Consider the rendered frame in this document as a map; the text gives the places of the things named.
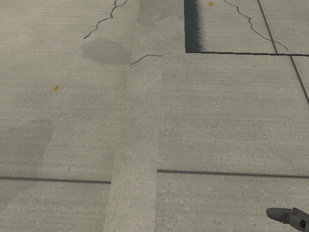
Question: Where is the right robot hand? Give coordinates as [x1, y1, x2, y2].
[266, 207, 309, 232]

